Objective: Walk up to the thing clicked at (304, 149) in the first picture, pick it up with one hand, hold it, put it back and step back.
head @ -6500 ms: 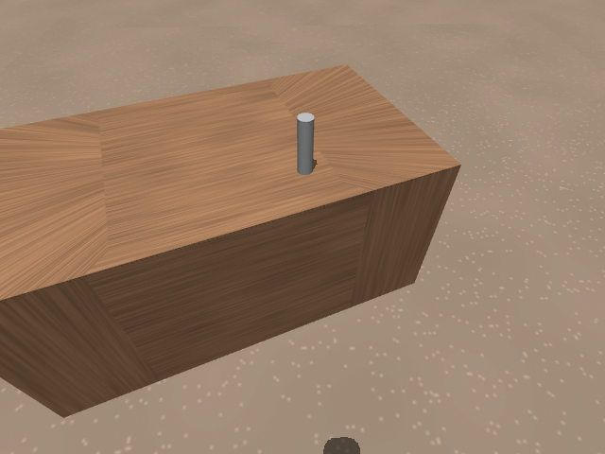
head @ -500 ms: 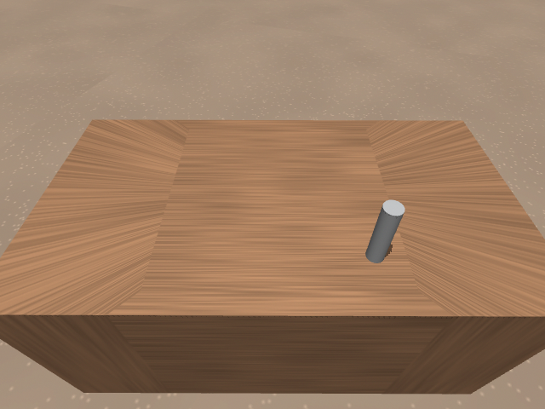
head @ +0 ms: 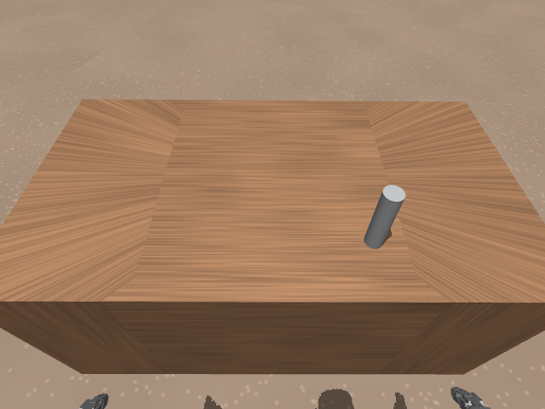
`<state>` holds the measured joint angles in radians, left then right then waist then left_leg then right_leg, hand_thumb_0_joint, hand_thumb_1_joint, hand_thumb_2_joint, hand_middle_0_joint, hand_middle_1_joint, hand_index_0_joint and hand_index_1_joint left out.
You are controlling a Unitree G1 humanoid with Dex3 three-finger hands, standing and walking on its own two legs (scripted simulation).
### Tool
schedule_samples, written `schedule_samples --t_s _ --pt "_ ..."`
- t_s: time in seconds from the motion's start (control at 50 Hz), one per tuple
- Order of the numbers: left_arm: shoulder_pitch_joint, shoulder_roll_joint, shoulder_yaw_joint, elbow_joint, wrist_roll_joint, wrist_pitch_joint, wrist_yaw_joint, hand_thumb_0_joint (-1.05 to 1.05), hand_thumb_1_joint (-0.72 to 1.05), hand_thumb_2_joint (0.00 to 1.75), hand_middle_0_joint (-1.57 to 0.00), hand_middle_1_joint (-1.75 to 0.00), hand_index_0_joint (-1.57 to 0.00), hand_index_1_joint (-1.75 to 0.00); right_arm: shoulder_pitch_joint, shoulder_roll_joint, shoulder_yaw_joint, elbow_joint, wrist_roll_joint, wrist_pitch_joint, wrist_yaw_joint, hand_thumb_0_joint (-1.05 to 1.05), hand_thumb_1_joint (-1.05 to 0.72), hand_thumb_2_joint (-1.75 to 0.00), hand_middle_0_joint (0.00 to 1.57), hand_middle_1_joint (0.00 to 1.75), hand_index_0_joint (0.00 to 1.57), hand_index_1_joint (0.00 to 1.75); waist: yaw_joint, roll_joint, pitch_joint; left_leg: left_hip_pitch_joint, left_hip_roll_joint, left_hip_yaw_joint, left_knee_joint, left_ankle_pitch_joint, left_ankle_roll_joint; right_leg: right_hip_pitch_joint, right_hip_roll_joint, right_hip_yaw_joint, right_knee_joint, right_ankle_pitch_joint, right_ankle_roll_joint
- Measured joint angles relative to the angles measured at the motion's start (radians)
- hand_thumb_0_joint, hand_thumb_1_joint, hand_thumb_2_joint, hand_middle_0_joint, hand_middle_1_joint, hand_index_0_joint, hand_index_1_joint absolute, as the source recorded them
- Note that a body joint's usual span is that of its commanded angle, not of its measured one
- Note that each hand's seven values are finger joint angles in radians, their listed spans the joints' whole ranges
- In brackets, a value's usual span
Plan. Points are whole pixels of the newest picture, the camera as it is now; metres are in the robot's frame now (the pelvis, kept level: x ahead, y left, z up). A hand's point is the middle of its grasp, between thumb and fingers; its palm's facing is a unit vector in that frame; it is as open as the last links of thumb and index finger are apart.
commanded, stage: rise first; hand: right
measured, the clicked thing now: (382, 219) +0.50 -0.22 -0.09
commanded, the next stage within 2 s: go down in 1.12 s
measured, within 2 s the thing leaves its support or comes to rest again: neither
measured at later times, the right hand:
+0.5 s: hand (460, 388) +0.19 -0.26 -0.08, palm faces +0.24 +0.89 -0.37, open 16.6 cm
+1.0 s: hand (478, 381) +0.19 -0.27 -0.04, palm faces +0.29 +0.88 -0.36, open 17.3 cm
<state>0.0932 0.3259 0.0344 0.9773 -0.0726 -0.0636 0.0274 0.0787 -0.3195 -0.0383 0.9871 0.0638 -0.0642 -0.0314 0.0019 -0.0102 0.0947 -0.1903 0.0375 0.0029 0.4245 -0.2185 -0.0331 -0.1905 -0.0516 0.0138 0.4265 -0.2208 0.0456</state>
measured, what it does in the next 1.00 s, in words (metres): stands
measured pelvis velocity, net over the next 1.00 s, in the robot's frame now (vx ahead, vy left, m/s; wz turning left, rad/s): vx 0.01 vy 0.00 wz -0.01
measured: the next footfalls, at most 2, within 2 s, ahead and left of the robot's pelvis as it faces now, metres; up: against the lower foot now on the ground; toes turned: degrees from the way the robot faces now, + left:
none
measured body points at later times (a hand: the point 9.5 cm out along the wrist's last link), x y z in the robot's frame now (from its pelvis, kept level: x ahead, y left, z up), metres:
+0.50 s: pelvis +0.02 +0.00 +0.00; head +0.04 +0.01 +0.45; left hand +0.18 +0.28 -0.10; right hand +0.17 -0.31 -0.06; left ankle +0.01 +0.14 -0.74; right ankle +0.01 -0.15 -0.74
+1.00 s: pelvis +0.01 +0.00 +0.00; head +0.02 +0.01 +0.45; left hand +0.17 +0.26 -0.09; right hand +0.17 -0.31 -0.02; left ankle +0.01 +0.14 -0.74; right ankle +0.01 -0.15 -0.74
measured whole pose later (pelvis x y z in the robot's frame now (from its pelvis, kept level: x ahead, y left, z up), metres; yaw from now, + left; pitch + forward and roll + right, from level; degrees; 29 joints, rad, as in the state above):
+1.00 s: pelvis +0.01 +0.00 +0.00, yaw -1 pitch -2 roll +0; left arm 0.22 0.23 0.11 0.64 -0.03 -0.06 0.07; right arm 0.32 -0.29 -0.21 0.36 0.03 -0.09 -0.06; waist -0.02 -0.02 0.04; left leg -0.14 0.05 0.02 0.42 -0.24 -0.03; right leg -0.14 -0.04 0.02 0.41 -0.23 0.04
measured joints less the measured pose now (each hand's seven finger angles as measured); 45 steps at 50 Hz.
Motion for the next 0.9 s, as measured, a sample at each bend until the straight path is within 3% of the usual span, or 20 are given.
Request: schedule_samples --t_s 0.06,0.16,0.3,0.48,0.64,0.9 --pt "-0.045 -0.023 0.031 -0.049 -0.005 -0.017 0.022 0.01 0.66 0.66 -0.1 -0.15 -0.09 -0.16 -0.044 0.019 -0.04 -0.042 0.002 -0.018 -0.022 0.01 -0.66 -0.66 0.13 0.15 0.12 0.16 0.001 0.001 -0.008 -0.046 0.003 0.001 0.027 -0.004 0.0 -0.045 0.003 0.003 0.021 0.0 0.0" --pt "-0.056 -0.051 0.082 -0.09 0.028 -0.018 0.024 0.01 0.41 0.42 -0.06 -0.09 -0.05 -0.09 -0.018 0.029 -0.106 -0.151 -0.023 -0.024 -0.025 0.01 -0.4 -0.42 0.1 0.09 0.09 0.09 -0.005 0.001 -0.06 -0.076 0.002 0.002 0.033 -0.009 0.002 -0.075 0.002 0.004 0.026 -0.004 0.001" --pt "0.027 -0.063 0.091 -0.155 0.03 0.006 0.032 0.01 0.05 0.22 -0.05 -0.07 -0.05 -0.06 0.095 0.02 -0.12 -0.268 -0.02 0.003 -0.03 0.0 -0.04 -0.21 0.08 0.06 0.07 0.06 -0.006 -0.011 -0.101 -0.052 0.001 0.007 0.022 -0.022 0.002 -0.055 0.001 0.007 0.019 -0.018 0.002" --pt "0.078 -0.076 0.076 -0.27 0.041 -0.005 0.057 0.0 -0.35 0.1 -0.06 -0.07 -0.06 -0.06 0.142 0.026 -0.134 -0.398 -0.037 -0.012 -0.044 0.0 0.31 -0.1 0.07 0.05 0.06 0.06 -0.013 -0.01 -0.073 -0.026 0.004 0.008 0.024 -0.032 0.003 -0.022 0.003 0.007 0.008 -0.021 0.003" --pt "0.11 -0.092 0.055 -0.319 0.043 -0.005 0.052 0.0 -0.48 0.07 -0.07 -0.07 -0.06 -0.06 0.188 0.024 -0.152 -0.497 -0.038 -0.022 -0.039 -0.01 0.44 -0.07 0.06 0.05 0.06 0.06 -0.014 -0.006 -0.089 0.008 0.004 0.013 0.011 -0.038 0.003 0.009 0.002 0.01 -0.004 -0.025 0.004" --pt "0.123 -0.095 0.068 -0.342 0.047 -0.005 0.042 0.0 -0.52 0.07 -0.07 -0.07 -0.06 -0.06 0.224 0.033 -0.166 -0.59 -0.037 -0.023 -0.032 -0.01 0.49 -0.06 0.06 0.06 0.05 0.06 -0.02 -0.009 -0.067 0.041 0.009 0.012 0.0 -0.03 0.0 0.043 0.008 0.009 -0.016 -0.017 0.001"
